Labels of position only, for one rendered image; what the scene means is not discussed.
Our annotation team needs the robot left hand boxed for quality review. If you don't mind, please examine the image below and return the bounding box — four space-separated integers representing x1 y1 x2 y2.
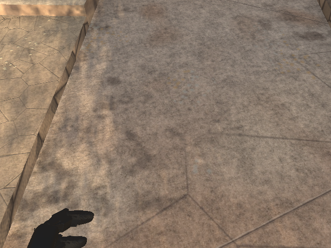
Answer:
27 208 94 248

